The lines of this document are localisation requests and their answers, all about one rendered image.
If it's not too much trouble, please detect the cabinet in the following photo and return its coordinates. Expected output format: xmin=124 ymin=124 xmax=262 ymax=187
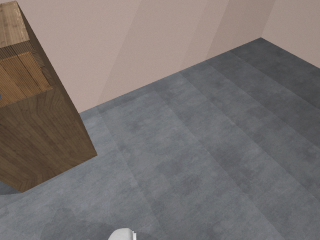
xmin=0 ymin=0 xmax=98 ymax=193

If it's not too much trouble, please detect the left robot thigh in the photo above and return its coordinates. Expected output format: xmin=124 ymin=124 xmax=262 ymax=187
xmin=108 ymin=228 xmax=137 ymax=240

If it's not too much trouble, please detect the drawer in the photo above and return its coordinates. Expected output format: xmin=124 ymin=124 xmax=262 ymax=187
xmin=0 ymin=51 xmax=51 ymax=107

